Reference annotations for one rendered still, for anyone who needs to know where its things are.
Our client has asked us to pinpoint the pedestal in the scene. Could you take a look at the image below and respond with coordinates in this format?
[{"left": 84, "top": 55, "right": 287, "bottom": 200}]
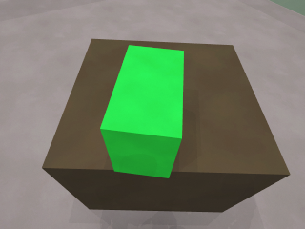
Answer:
[{"left": 42, "top": 38, "right": 290, "bottom": 213}]

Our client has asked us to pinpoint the carton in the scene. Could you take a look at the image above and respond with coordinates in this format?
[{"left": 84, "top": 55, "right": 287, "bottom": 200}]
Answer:
[{"left": 100, "top": 45, "right": 184, "bottom": 178}]

